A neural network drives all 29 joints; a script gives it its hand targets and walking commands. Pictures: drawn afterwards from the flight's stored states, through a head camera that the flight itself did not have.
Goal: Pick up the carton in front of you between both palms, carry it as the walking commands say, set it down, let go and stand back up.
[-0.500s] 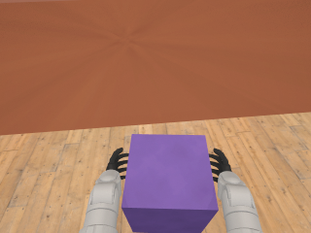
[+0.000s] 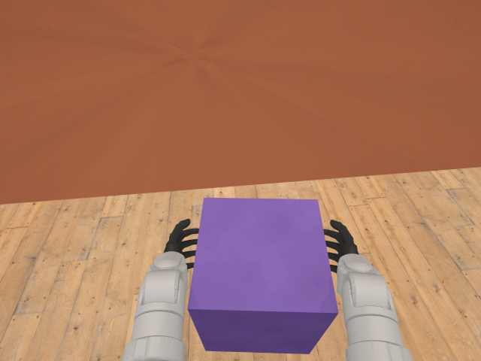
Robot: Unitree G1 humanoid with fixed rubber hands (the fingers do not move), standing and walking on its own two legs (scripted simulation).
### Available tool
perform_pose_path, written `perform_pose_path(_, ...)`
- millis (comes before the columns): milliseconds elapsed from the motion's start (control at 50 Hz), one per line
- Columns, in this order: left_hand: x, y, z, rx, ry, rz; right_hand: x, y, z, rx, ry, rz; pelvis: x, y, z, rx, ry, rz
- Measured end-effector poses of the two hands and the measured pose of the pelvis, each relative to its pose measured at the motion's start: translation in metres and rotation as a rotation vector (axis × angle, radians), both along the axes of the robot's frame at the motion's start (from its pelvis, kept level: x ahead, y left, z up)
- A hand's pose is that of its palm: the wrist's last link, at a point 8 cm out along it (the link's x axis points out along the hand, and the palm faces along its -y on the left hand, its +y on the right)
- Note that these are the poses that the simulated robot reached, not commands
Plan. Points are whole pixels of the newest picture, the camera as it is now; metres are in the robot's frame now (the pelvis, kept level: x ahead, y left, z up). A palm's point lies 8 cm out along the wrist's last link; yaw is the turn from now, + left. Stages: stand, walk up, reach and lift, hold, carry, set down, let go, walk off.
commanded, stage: reach and lift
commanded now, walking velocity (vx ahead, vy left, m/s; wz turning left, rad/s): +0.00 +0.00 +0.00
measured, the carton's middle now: (258, 279) +0.30 +0.00 -0.05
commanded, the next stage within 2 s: hold in 0.46 s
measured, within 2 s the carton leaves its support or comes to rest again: neither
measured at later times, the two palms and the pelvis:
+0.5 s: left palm (174, 257) +0.29 +0.15 +0.04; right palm (349, 258) +0.30 -0.15 +0.04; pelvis +0.01 +0.00 +0.00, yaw +0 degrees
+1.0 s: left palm (171, 256) +0.29 +0.15 +0.05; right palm (352, 258) +0.29 -0.15 +0.05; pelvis +0.00 +0.00 +0.00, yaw +0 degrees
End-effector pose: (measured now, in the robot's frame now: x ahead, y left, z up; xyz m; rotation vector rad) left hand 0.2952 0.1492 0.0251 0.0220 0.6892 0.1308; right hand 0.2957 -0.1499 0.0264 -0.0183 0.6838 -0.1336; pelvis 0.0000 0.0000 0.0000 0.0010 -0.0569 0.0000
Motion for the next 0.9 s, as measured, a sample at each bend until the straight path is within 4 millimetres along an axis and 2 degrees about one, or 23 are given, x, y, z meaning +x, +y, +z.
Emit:
perform_pose_path(400,0.001,-0.001,0.008,0.019,0.007,-0.011,0.002,-0.001,0.008,-0.020,0.006,0.018,0.014,-0.002,0.004,0.000,-0.019,0.000)
perform_pose_path(660,-0.006,-0.002,0.026,0.016,-0.027,-0.009,-0.005,-0.002,0.027,-0.016,-0.027,0.012,0.009,-0.002,0.005,0.000,-0.050,0.002)
perform_pose_path(900,-0.010,-0.001,0.024,0.009,-0.007,-0.003,-0.010,-0.001,0.024,-0.010,-0.007,0.006,-0.001,-0.001,0.004,0.000,-0.062,0.001)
